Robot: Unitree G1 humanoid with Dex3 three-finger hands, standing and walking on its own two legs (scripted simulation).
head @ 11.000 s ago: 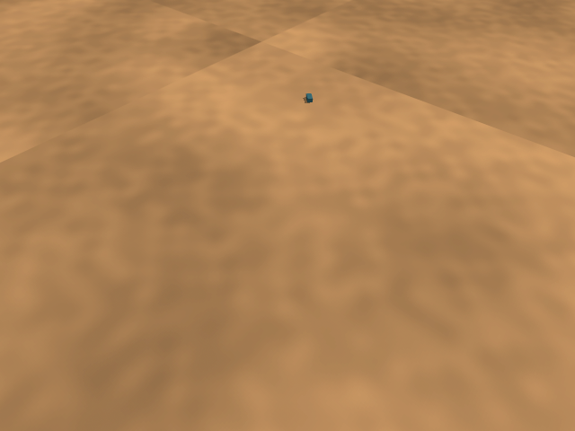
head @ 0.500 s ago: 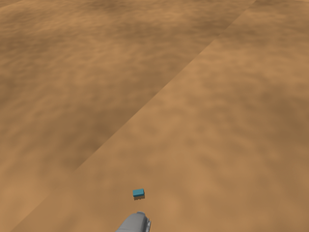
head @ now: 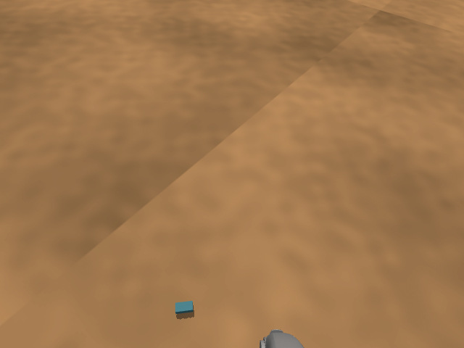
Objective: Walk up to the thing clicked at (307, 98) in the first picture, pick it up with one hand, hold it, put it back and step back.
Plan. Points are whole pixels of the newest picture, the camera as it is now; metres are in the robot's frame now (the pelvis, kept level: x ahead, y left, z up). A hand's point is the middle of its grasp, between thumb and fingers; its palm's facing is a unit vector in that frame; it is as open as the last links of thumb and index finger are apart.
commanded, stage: walk up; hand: left
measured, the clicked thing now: (184, 307) +0.40 +0.16 -0.75
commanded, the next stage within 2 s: none
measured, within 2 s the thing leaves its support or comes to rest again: neither
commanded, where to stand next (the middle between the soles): +0.03 -0.05 m, yaw +1 degrees
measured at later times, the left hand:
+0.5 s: hand out of the picture +0.12 +0.22 -0.15, palm faces +0.01 -0.95 -0.33, open 7.4 cm
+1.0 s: hand out of the picture +0.08 +0.23 -0.14, palm faces +0.07 -0.93 -0.35, open 7.4 cm
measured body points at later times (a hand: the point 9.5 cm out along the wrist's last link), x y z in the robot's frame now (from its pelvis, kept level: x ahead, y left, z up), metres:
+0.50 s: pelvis +0.01 -0.02 +0.00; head +0.02 -0.03 +0.44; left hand +0.11 +0.27 -0.12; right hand +0.04 -0.34 -0.14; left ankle -0.01 +0.11 -0.73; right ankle +0.12 -0.14 -0.73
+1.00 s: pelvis +0.04 -0.03 +0.01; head +0.05 -0.04 +0.46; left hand +0.07 +0.28 -0.12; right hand +0.15 -0.32 -0.13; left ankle -0.01 +0.11 -0.73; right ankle +0.12 -0.14 -0.73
